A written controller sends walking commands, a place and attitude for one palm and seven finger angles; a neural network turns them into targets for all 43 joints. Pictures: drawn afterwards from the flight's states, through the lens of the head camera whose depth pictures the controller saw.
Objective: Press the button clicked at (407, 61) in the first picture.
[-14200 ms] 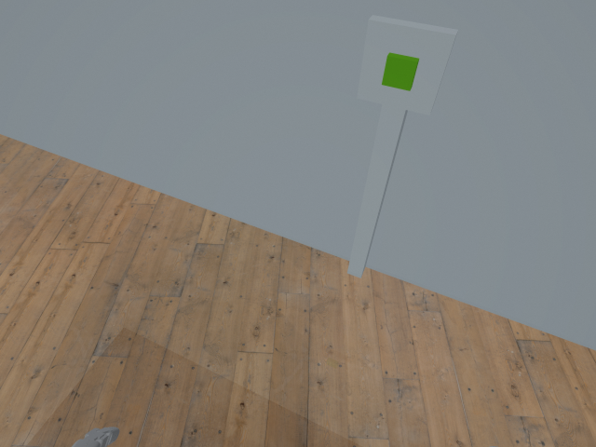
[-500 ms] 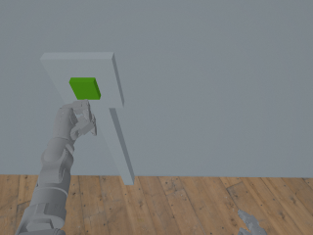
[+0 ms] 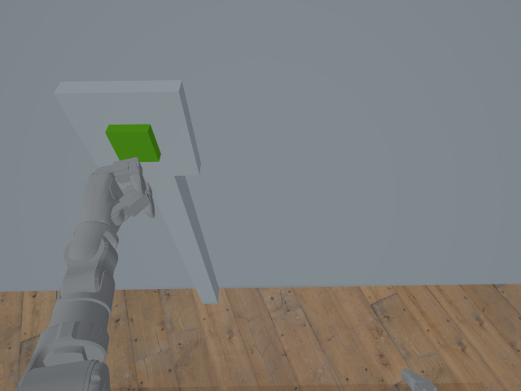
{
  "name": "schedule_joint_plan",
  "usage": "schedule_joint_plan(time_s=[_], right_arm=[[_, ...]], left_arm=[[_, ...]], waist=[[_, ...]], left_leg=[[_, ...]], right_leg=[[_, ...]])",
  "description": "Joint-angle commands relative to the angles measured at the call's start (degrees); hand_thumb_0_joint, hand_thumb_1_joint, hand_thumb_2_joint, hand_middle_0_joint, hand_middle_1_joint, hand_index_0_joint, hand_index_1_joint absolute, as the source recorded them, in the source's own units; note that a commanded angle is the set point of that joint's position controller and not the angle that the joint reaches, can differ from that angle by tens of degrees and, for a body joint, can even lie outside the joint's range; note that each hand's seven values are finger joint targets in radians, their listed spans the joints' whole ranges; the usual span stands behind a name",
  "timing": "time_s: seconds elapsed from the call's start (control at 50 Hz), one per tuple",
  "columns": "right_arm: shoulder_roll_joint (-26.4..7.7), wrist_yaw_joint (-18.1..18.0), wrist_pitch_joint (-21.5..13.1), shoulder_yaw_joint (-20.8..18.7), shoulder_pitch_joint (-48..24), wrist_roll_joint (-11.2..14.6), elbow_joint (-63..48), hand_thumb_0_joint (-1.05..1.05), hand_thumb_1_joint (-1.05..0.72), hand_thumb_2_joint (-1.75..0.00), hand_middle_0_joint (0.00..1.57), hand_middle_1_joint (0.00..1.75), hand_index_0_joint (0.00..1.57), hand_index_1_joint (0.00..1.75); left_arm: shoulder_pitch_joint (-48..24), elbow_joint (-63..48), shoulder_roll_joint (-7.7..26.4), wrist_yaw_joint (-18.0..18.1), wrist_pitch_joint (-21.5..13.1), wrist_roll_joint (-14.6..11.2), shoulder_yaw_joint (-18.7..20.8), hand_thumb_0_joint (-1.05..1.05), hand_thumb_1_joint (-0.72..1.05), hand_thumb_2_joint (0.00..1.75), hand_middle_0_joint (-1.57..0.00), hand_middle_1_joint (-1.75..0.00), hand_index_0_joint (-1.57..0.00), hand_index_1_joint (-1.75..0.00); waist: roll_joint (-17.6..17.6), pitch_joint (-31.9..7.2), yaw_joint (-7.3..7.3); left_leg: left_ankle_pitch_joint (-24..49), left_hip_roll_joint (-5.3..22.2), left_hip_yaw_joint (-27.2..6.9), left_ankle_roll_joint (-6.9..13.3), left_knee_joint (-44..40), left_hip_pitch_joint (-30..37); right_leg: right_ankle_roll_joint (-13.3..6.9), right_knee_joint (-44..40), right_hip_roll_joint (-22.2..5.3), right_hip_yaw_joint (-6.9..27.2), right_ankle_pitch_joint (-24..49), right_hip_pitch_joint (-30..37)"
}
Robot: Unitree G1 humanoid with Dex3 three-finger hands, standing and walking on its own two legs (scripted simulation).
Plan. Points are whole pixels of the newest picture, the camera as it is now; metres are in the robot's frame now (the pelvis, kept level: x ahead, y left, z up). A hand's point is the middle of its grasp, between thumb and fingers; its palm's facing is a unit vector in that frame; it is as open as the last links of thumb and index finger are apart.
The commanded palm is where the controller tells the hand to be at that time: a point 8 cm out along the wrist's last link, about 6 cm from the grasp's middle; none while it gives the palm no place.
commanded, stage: aim a knuckle at the button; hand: left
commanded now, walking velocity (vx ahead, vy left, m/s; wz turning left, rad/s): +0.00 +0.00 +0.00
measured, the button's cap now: (135, 142) +0.47 +0.22 +0.12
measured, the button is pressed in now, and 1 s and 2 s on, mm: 0 0 10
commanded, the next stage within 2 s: press the button with the knuckle in 0.34 s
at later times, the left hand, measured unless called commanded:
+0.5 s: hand (147, 195) +0.39 +0.19 +0.09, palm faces +0.05 -1.00 -0.02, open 3.1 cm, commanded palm +0.36 +0.24 +0.09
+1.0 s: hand (151, 180) +0.42 +0.18 +0.09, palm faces +0.04 -1.00 -0.02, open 3.0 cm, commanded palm +0.39 +0.24 +0.09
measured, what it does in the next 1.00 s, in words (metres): stands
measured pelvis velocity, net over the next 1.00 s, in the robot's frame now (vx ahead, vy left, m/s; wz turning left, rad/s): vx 0.00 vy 0.00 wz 0.00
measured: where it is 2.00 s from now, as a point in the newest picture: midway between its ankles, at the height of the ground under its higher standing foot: outside the picture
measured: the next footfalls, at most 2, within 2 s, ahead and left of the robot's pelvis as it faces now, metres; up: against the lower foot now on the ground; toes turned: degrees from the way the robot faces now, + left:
none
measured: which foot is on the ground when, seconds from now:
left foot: down 0.00-1.00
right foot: down 0.00-1.00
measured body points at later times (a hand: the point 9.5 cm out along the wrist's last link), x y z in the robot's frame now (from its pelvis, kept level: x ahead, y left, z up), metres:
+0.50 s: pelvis +0.00 +0.00 +0.00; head +0.04 -0.01 +0.45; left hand +0.38 +0.24 +0.09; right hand +0.12 -0.25 -0.11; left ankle -0.01 +0.11 -0.72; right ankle +0.02 -0.11 -0.72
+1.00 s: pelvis +0.00 +0.00 +0.00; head +0.05 -0.01 +0.44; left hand +0.41 +0.24 +0.10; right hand +0.08 -0.26 -0.12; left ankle -0.01 +0.11 -0.72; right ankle +0.02 -0.11 -0.72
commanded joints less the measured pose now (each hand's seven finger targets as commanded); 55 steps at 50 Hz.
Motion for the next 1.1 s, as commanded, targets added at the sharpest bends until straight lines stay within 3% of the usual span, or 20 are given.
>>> schedule_joint_plan(time_s=[0.0, 0.08, 0.14, 0.26, 0.36, 0.42, 0.46, 0.48, 0.54, 0.58, 0.66, 0.68, 0.72, 0.76, 0.82, 0.88, 0.96, 1.0, 1.04, 1.08], right_arm=[[-7.2, -0.8, -2.9, -2.8, -1.2, -0.1, -7.2, 0.0, -0.9, -0.9, 0.2, 0.3, 0.2, 0.3], [-7.3, -1.0, -3.1, -2.7, -1.0, -0.2, -6.7, 0.0, -0.9, -0.9, 0.2, 0.3, 0.2, 0.3], [-7.3, -1.0, -3.0, -2.5, -1.4, 0.0, -6.6, 0.0, -0.9, -0.9, 0.2, 0.3, 0.2, 0.3], [-7.0, -0.5, -3.0, -2.6, -1.5, -0.1, -7.3, 0.0, -0.9, -0.9, 0.2, 0.3, 0.2, 0.3], [-7.3, -0.4, -2.6, -2.6, -1.3, -0.3, -7.4, 0.0, -0.9, -0.9, 0.2, 0.3, 0.2, 0.3], [-7.1, -0.6, -2.4, -2.6, -1.7, -0.3, -7.8, 0.0, -0.9, -0.9, 0.2, 0.3, 0.2, 0.3], [-6.9, -0.8, -2.3, -2.4, -1.9, -0.1, -7.5, 0.0, -0.9, -0.9, 0.2, 0.3, 0.2, 0.3], [-7.0, -0.9, -2.3, -2.4, -1.6, -0.2, -7.3, 0.0, -0.9, -0.9, 0.2, 0.3, 0.2, 0.3], [-7.1, -1.2, -2.4, -2.4, -1.3, -0.1, -6.8, 0.0, -0.9, -0.9, 0.2, 0.3, 0.2, 0.3], [-7.2, -1.2, -2.5, -2.5, -0.8, -0.1, -6.3, 0.0, -0.9, -0.9, 0.2, 0.3, 0.2, 0.3], [-7.6, -1.0, -2.3, -2.6, -0.1, -0.2, -5.9, 0.0, -0.9, -0.9, 0.2, 0.3, 0.2, 0.3], [-7.9, -0.9, -2.1, -2.6, 0.4, -0.2, -5.5, 0.0, -0.9, -0.9, 0.2, 0.3, 0.2, 0.3], [-8.0, -0.9, -1.7, -2.7, 0.8, -0.3, -5.6, 0.0, -0.9, -0.9, 0.2, 0.3, 0.2, 0.3], [-7.6, -0.7, -1.6, -2.8, 0.7, -0.5, -6.0, 0.0, -0.9, -0.9, 0.2, 0.3, 0.2, 0.3], [-7.7, -0.6, -1.1, -2.7, 1.4, -0.5, -5.7, 0.0, -0.9, -0.9, 0.2, 0.3, 0.2, 0.3], [-8.1, -0.5, -0.9, -2.8, 1.8, -0.7, -6.0, 0.0, -0.9, -0.9, 0.2, 0.3, 0.2, 0.3], [-7.7, -0.6, -0.7, -2.8, 1.9, -0.4, -5.7, 0.0, -0.9, -0.9, 0.2, 0.3, 0.2, 0.3], [-8.2, -0.9, -0.4, -2.7, 2.4, -0.5, -5.0, 0.0, -0.9, -0.9, 0.2, 0.3, 0.2, 0.3], [-8.2, -1.1, -0.5, -2.5, 2.6, -0.5, -4.4, 0.0, -0.9, -0.9, 0.2, 0.3, 0.2, 0.3], [-8.7, -1.4, -0.4, -2.5, 3.4, -0.7, -3.8, 0.0, -0.9, -0.9, 0.2, 0.3, 0.2, 0.3]], left_arm=[[-23.3, -14.2, 11.0, 0.3, -4.1, -0.3, 1.1, 0.0, 0.9, 0.9, -1.3, -1.5, -1.3, -1.5], [-22.5, -13.5, 11.8, 0.4, -4.3, -0.5, 1.8, 0.0, 0.9, 0.9, -1.3, -1.5, -1.3, -1.5], [-23.3, -11.1, 10.6, 0.2, -3.6, -0.4, 0.8, 0.0, 0.9, 0.9, -1.3, -1.5, -1.3, -1.5], [-23.4, -13.2, 8.5, 0.9, -3.6, -0.1, -0.7, 0.0, 0.9, 0.9, -1.3, -1.5, -1.3, -1.5], [-20.8, -13.1, 11.4, 1.8, -3.3, 0.1, 2.1, 0.0, 0.9, 0.9, -1.3, -1.5, -1.3, -1.5], [-19.5, -13.9, 13.5, 1.6, -3.1, 0.1, 4.1, 0.0, 0.9, 0.9, -1.3, -1.5, -1.3, -1.5], [-22.4, -13.9, 12.2, 1.0, -3.3, -0.1, 2.4, 0.0, 0.9, 0.9, -1.3, -1.5, -1.3, -1.5], [-23.6, -13.4, 11.8, 0.7, -3.3, -0.3, 2.0, 0.0, 0.9, 0.9, -1.3, -1.5, -1.3, -1.5], [-25.9, -12.2, 11.7, -0.1, -3.6, -0.4, 1.4, 0.0, 0.9, 0.9, -1.3, -1.5, -1.3, -1.5], [-27.3, -10.8, 10.5, -0.6, -3.7, -0.4, -0.1, 0.0, 0.9, 0.9, -1.3, -1.5, -1.3, -1.5], [-27.7, -7.2, 10.4, -0.6, -3.2, -0.5, 0.2, 0.0, 0.9, 0.9, -1.3, -1.5, -1.3, -1.5], [-28.3, -5.3, 11.5, -0.5, -3.0, -0.4, 0.9, 0.0, 0.9, 0.9, -1.3, -1.5, -1.3, -1.5], [-28.9, -4.1, 13.2, -0.2, -3.1, 0.0, 2.6, 0.0, 0.9, 0.9, -1.3, -1.5, -1.3, -1.5], [-30.4, -6.5, 13.7, 0.1, -4.0, 0.4, 2.8, 0.0, 0.9, 0.9, -1.3, -1.5, -1.3, -1.5], [-32.1, -4.7, 14.0, 0.6, -4.6, 0.7, 2.7, 0.0, 0.9, 0.9, -1.3, -1.5, -1.3, -1.5], [-31.2, -3.1, 16.2, 0.8, -4.9, 1.0, 5.0, 0.0, 0.9, 0.9, -1.3, -1.5, -1.3, -1.5], [-34.4, -2.6, 15.2, 0.1, -5.4, 0.8, 3.8, 0.0, 0.9, 0.9, -1.3, -1.5, -1.3, -1.5], [-37.1, 0.1, 16.8, 0.1, -5.4, 0.8, 4.6, 0.0, 0.9, 0.9, -1.3, -1.5, -1.3, -1.5], [-40.5, 2.7, 17.2, -0.1, -5.7, 1.0, 4.3, 0.0, 0.9, 0.9, -1.3, -1.5, -1.3, -1.5], [-43.3, 4.8, 20.1, -0.2, -6.3, 1.4, 5.9, 0.0, 0.9, 0.9, -1.3, -1.5, -1.3, -1.5]], waist=[[-0.3, -17.3, -0.28], [-1.4, -17.9, -0.19], [-1.3, -15.4, -0.48], [-0.2, -17.6, -0.1], [-2.1, -17.7, 0.68], [-0.7, -18.4, 1.21], [-0.7, -16.7, -0.03], [-2.7, -16.4, -0.65], [1.0, -17.4, -0.68], [0.2, -17.2, -1.47], [-0.5, -17.8, -1.07], [-2.8, -16.9, -1.56], [-3.8, -18.0, -1.02], [0.6, -20.1, -0.5], [-2.2, -18.9, -1.54], [-1.5, -19.8, -0.59], [-0.9, -18.8, -1.64], [-2.3, -17.6, -2.51], [-1.0, -16.3, -3.12], [-2.3, -17.2, -3.54]], left_leg=[[12.1, -1.0, -3.2, 0.6, -5.0, 5.2], [12.9, -0.8, -3.4, 0.5, -4.7, 5.5], [11.2, -1.0, -3.6, 0.4, -5.0, 4.5], [13.6, -0.9, -3.9, 0.2, -4.5, 6.3], [14.9, -0.9, -3.5, 0.2, -4.4, 4.8], [15.2, -1.0, -2.8, 0.4, -4.3, 4.6], [13.9, -1.1, -2.8, 0.4, -4.4, 4.2], [13.5, -0.9, -3.0, 0.7, -4.1, 4.2], [13.6, -1.1, -3.2, 0.4, -4.1, 5.2], [13.8, -1.0, -3.5, 0.5, -3.5, 5.7], [13.5, -1.3, -3.7, 0.3, -3.4, 4.9], [12.6, -1.1, -3.8, 0.5, -3.2, 3.7], [12.8, -1.2, -3.6, 0.6, -3.3, 2.7], [15.0, -1.4, -3.4, 0.4, -2.9, 4.2], [14.2, -1.1, -3.5, 0.5, -2.7, 3.3], [14.2, -1.2, -3.2, 0.6, -2.7, 2.3], [12.5, -1.2, -2.9, 0.7, -2.6, 2.1], [10.5, -1.1, -3.0, 0.8, -2.5, 0.9], [7.4, -1.3, -3.2, 0.9, -2.5, 0.0], [6.7, -1.2, -3.4, 1.1, -2.0, -1.0]], right_leg=[[-0.3, -3.9, 0.9, 1.8, 14.3, 9.9], [-0.3, -3.8, 1.0, 1.8, 15.1, 10.6], [-0.3, -3.9, 0.9, 1.6, 13.6, 8.9], [-0.5, -3.1, 0.9, 1.2, 15.1, 8.7], [-0.4, -2.8, 0.8, 1.4, 17.3, 10.8], [-0.3, -3.0, 0.7, 2.1, 18.4, 12.5], [-0.2, -3.5, 0.8, 2.1, 17.6, 11.4], [-0.2, -3.6, 0.9, 2.0, 16.9, 10.9], [-0.4, -3.4, 0.9, 2.0, 16.7, 10.1], [-0.5, -3.5, 1.0, 1.8, 16.3, 8.9], [-0.4, -3.1, 0.9, 1.6, 16.0, 8.5], [-0.3, -3.2, 0.9, 1.6, 15.3, 8.3], [-0.2, -2.9, 0.8, 1.9, 16.0, 9.5], [-0.4, -2.3, 0.7, 2.0, 17.9, 10.0], [-0.2, -2.3, 1.0, 1.9, 17.3, 9.1], [-0.3, -2.0, 1.0, 2.3, 17.5, 10.3], [-0.1, -2.6, 1.1, 2.5, 16.4, 9.2], [0.0, -2.9, 1.1, 2.6, 14.3, 8.1], [0.0, -3.4, 1.0, 2.9, 10.8, 6.3], [0.2, -3.2, 1.0, 3.4, 9.7, 6.4]])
